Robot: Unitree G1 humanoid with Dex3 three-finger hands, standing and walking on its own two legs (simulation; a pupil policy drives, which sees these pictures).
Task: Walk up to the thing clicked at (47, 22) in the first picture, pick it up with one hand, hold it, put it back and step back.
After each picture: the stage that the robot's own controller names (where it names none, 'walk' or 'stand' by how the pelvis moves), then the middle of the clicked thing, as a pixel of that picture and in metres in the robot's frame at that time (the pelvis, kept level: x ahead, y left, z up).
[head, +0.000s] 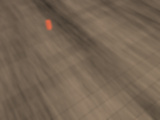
stand; (48, 24) +1.81 +0.47 -0.72
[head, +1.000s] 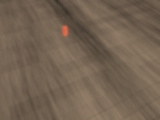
walk; (64, 30) +1.73 +0.21 -0.70
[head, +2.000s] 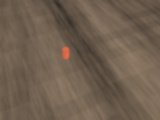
walk; (65, 53) +1.16 +0.17 -0.71
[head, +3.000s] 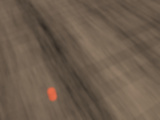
walk; (52, 94) +0.70 +0.26 -0.71
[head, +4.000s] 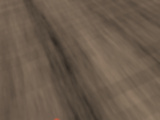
walk; out of the picture +0.45 +0.27 -0.70
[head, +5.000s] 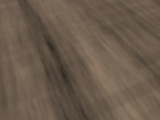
stand; out of the picture +0.34 +0.21 -0.72
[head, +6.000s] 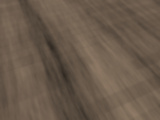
stand; out of the picture +0.35 +0.20 -0.73
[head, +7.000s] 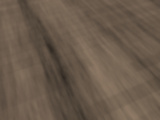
stand; out of the picture +0.34 +0.22 -0.73
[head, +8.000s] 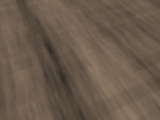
stand; out of the picture +0.33 +0.23 -0.73
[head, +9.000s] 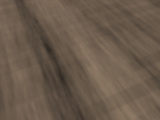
go down; out of the picture +0.33 +0.23 -0.73
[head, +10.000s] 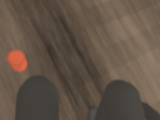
go down; (18, 61) +0.42 +0.26 -0.31
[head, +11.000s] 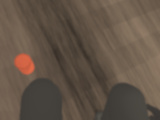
approach; (25, 64) +0.41 +0.26 -0.30
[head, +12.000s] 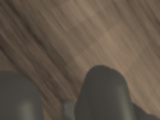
close in; out of the picture +0.39 +0.30 -0.22
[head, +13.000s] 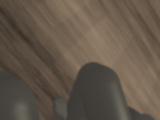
close; out of the picture +0.39 +0.31 -0.22
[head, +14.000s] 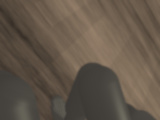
lift; out of the picture +0.38 +0.31 -0.22
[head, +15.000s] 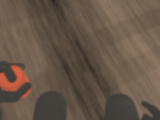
lift; (16, 83) +0.32 +0.23 -0.04
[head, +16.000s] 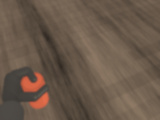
hold; (36, 91) +0.32 +0.17 +0.01
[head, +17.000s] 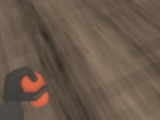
hold; (36, 90) +0.33 +0.17 +0.00
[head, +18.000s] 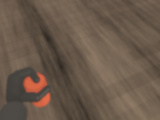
hold; (38, 90) +0.33 +0.17 +0.00
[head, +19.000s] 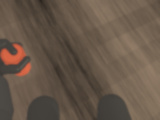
crouch; (17, 61) +0.42 +0.22 -0.08
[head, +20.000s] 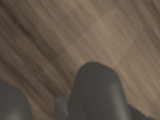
lower; out of the picture +0.40 +0.30 -0.22
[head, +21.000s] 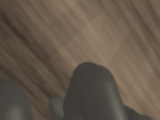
lower; out of the picture +0.40 +0.31 -0.22
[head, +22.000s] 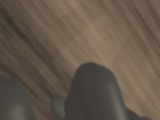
lower; out of the picture +0.40 +0.31 -0.22
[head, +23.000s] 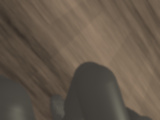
lower; out of the picture +0.40 +0.31 -0.22
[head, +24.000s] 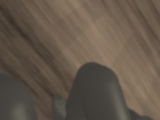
loosen; out of the picture +0.39 +0.30 -0.22
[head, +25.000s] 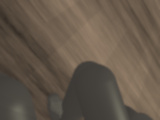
withdraw; out of the picture +0.38 +0.30 -0.23
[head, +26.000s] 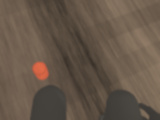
walk; (41, 71) +0.43 +0.23 -0.38
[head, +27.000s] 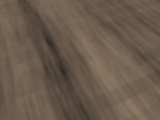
stand; out of the picture +0.36 +0.20 -0.66
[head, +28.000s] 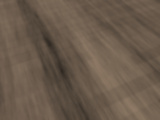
stand; out of the picture +0.37 +0.21 -0.66
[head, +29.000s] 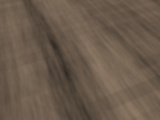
stand; out of the picture +0.37 +0.19 -0.71
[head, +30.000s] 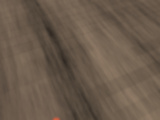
walk; out of the picture +0.39 +0.17 -0.70
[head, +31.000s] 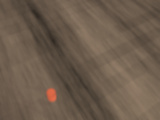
walk; (51, 95) +0.56 +0.20 -0.70
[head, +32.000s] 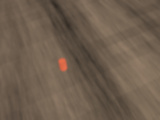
walk; (62, 64) +0.90 +0.24 -0.70
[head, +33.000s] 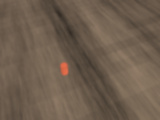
stand; (64, 68) +0.97 +0.20 -0.71
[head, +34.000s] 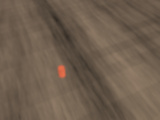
stand; (61, 71) +1.00 +0.22 -0.72
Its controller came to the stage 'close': yes
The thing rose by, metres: 0.72
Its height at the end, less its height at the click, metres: +0.00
